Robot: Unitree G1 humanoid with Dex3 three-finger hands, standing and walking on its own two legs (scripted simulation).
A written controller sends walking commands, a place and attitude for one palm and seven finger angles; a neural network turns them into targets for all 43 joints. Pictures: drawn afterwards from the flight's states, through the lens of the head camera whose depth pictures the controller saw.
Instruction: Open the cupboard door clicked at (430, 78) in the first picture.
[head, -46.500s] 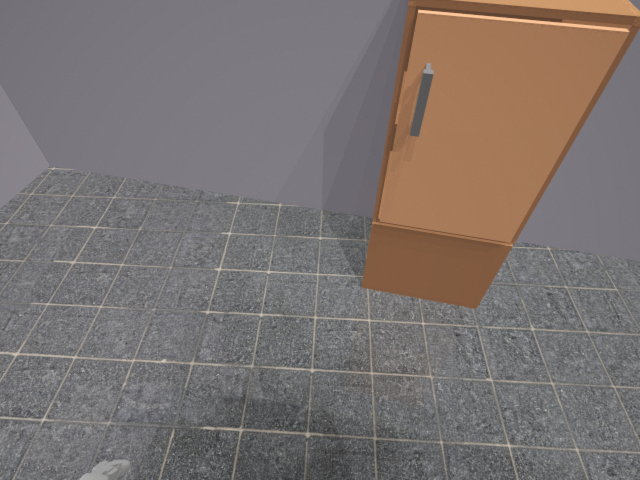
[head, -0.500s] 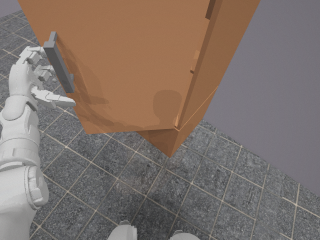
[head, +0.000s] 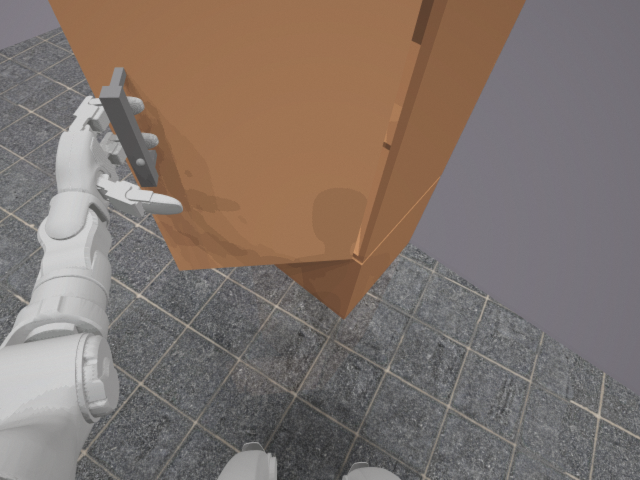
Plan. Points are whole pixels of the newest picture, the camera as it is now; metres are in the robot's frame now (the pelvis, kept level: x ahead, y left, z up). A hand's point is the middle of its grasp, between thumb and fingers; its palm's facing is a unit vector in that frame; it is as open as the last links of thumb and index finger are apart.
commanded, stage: slide the fingers in behind the handle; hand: left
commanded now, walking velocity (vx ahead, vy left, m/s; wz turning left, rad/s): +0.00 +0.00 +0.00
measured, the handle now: (135, 131) +0.54 +0.23 +0.10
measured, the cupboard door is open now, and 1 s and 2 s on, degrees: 46 46 77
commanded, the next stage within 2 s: close the thumb around the handle in 0.40 s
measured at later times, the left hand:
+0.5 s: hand (152, 159) +0.49 +0.20 +0.10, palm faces +0.09 -1.00 +0.00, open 14.0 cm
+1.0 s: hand (151, 158) +0.49 +0.20 +0.10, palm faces +0.09 -1.00 +0.01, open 7.6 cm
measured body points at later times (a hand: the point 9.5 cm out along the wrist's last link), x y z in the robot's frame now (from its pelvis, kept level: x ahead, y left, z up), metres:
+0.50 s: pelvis +0.00 +0.00 +0.00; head +0.09 +0.02 +0.44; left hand +0.48 +0.25 +0.10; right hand +0.01 -0.27 -0.11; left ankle +0.04 +0.08 -0.68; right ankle -0.02 -0.10 -0.68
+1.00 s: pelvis +0.01 +0.00 +0.00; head +0.09 +0.01 +0.44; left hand +0.48 +0.25 +0.10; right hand +0.03 -0.27 -0.11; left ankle +0.04 +0.08 -0.68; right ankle -0.02 -0.10 -0.68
